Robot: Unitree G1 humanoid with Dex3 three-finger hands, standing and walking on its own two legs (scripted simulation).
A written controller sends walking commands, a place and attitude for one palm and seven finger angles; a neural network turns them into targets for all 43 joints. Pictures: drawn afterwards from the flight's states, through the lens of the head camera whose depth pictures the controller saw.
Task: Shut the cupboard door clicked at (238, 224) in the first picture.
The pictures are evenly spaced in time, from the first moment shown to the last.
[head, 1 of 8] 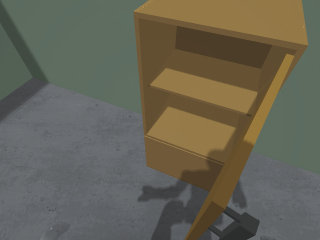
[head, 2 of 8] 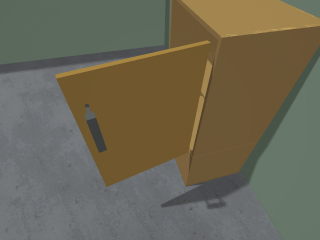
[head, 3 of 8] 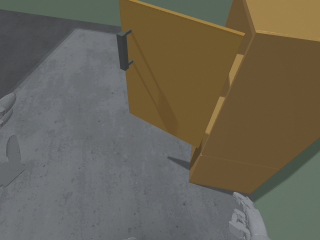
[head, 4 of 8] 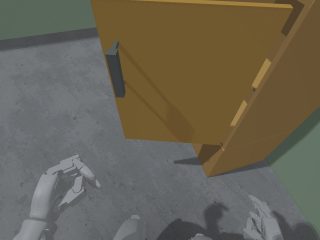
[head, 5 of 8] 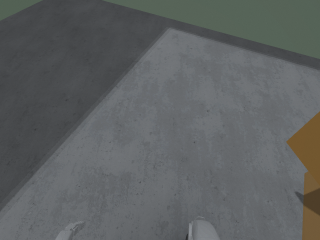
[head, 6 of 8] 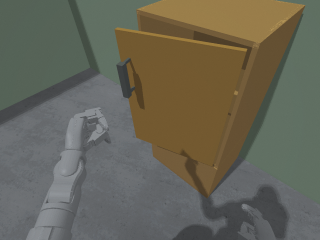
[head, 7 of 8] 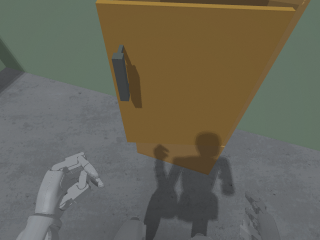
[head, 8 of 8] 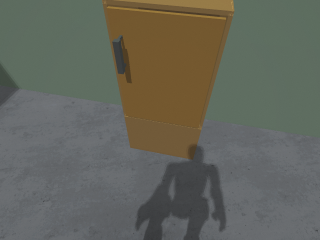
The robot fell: no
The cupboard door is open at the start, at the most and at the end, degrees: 78 100 0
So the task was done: yes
